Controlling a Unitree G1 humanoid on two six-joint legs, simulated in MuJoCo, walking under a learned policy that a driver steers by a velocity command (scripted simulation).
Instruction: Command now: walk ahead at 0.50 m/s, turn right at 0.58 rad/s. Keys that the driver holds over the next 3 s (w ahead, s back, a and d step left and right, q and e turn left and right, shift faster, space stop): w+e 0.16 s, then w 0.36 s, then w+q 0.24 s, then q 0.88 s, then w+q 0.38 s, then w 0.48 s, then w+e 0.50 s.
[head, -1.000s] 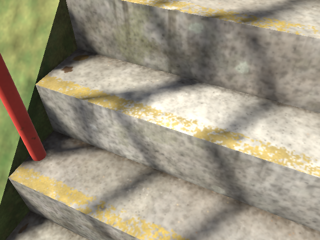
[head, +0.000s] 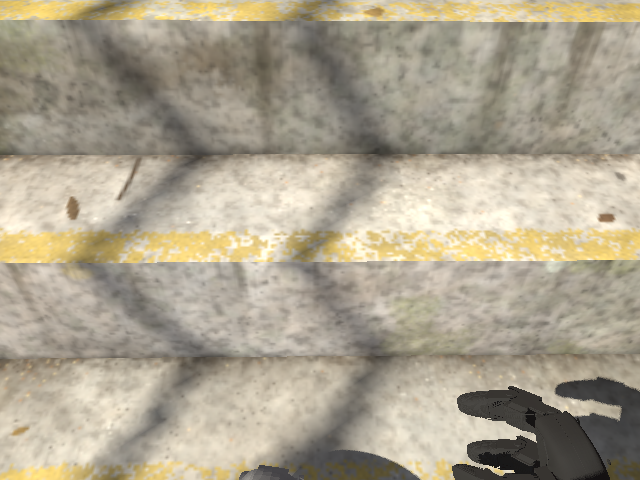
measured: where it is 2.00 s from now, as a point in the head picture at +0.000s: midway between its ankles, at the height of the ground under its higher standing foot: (487, 306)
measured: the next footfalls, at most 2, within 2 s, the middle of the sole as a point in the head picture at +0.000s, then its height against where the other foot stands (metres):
left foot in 0.10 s outside the picture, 0.22 m higher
right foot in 0.72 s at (535, 458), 0.21 m higher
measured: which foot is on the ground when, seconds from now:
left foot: up 0.00-0.08, down 0.10-0.80, up 0.82-1.00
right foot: down 0.00-0.14, up 0.16-0.70, down 0.72-1.00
